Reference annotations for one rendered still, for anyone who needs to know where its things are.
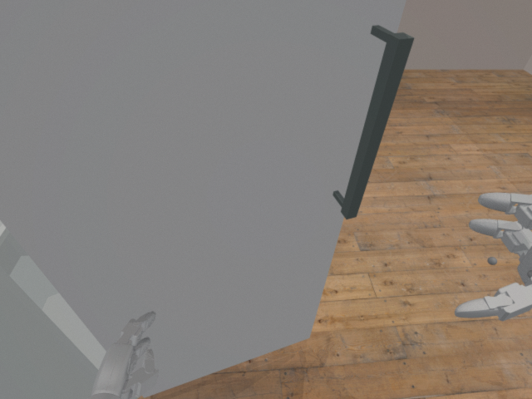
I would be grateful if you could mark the handle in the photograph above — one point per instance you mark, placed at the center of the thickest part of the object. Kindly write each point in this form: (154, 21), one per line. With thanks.
(388, 79)

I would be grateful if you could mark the left robot hand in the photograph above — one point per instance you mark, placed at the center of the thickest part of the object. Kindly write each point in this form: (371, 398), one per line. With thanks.
(120, 360)

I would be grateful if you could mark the fridge door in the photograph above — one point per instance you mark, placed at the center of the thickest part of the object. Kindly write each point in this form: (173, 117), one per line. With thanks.
(180, 156)

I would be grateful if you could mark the right robot hand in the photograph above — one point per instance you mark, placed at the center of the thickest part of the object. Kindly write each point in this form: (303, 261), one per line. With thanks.
(513, 299)

